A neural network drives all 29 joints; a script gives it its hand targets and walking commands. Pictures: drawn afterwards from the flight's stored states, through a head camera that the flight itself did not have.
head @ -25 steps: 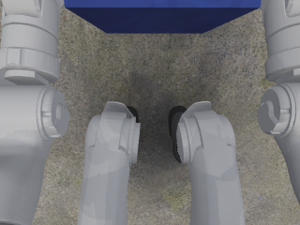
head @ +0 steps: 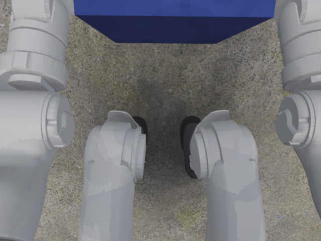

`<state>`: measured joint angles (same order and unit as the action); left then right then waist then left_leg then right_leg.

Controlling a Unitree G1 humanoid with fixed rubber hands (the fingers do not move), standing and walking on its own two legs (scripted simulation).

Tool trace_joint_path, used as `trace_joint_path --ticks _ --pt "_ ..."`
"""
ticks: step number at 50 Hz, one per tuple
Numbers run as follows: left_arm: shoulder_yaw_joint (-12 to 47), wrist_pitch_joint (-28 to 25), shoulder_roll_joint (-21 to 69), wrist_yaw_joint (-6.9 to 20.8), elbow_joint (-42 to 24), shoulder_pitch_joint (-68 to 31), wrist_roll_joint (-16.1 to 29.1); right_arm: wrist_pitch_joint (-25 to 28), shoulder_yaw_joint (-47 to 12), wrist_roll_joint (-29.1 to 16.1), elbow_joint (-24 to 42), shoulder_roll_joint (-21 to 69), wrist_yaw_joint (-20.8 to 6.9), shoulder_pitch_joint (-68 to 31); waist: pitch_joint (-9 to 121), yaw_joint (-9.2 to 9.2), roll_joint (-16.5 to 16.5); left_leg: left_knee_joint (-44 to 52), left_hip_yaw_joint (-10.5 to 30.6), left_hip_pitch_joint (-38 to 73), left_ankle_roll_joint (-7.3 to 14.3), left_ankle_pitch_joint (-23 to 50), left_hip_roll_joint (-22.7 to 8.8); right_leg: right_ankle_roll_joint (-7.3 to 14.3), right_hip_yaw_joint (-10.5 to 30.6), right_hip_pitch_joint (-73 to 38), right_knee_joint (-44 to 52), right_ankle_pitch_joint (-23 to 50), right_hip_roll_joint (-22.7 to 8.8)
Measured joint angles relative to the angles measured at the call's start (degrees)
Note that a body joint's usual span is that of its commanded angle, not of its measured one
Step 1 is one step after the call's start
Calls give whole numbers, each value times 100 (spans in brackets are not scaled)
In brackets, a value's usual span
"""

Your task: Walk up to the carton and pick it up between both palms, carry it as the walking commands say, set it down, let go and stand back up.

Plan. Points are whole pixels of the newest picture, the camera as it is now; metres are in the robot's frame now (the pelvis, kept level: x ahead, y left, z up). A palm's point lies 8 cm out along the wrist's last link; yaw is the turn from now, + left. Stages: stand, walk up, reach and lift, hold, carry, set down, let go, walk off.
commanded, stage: set down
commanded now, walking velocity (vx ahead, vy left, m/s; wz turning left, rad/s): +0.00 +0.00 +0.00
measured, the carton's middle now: out of the picture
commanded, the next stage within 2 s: none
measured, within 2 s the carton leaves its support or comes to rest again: neither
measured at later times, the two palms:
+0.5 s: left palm out of the picture +0.56 +0.18 -0.17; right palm out of the picture +0.56 -0.18 -0.17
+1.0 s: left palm out of the picture +0.56 +0.18 -0.17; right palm out of the picture +0.56 -0.19 -0.18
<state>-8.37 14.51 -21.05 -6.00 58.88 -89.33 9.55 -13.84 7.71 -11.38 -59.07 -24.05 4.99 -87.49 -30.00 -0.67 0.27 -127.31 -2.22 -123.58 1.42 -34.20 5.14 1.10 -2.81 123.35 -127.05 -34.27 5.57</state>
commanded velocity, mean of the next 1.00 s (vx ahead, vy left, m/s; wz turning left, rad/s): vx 0.00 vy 0.00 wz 0.00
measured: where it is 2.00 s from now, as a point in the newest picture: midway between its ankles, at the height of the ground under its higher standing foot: (164, 157)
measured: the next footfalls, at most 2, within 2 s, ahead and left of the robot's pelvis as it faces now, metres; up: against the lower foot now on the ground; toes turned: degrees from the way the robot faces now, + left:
none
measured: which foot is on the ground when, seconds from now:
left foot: down 0.00-1.00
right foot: down 0.00-1.00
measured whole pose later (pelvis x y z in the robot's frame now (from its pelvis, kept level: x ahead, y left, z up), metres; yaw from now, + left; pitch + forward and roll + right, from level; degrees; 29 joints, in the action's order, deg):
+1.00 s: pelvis +0.00 +0.00 -0.02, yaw +0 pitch +29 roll -1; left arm -13.2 10.0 -19.6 -3.2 60.4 -87.3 5.4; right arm -9.8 10.8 -9.3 -62.0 -23.2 2.2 -86.3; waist -29.8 -0.6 0.3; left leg -131.9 -3.3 -125.2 2.7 -35.2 3.4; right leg 2.1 -3.9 124.9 -131.6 -35.4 3.9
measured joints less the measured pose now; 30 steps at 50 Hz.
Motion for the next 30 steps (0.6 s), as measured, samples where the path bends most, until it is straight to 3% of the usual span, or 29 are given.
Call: trace_joint_path --ticks 30 --pt "-329 -278 201 136 59 275 -307 220 216 133 -143 74 -153 253 209 -19 -6 -372 -106 -208 134 -130 -137 42 -60 191 -369 -146 -106"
